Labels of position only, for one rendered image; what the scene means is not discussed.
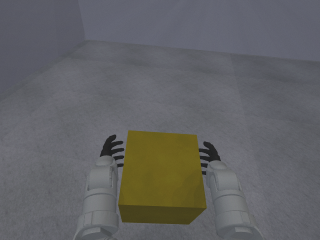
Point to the robot left forearm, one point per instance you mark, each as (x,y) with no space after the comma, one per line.
(99,218)

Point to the robot left hand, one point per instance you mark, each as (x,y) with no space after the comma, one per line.
(106,151)

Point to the carton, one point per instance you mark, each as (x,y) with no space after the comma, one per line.
(162,181)

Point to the robot right hand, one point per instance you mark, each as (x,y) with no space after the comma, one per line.
(212,152)

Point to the robot right forearm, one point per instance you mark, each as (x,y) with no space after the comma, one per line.
(233,218)

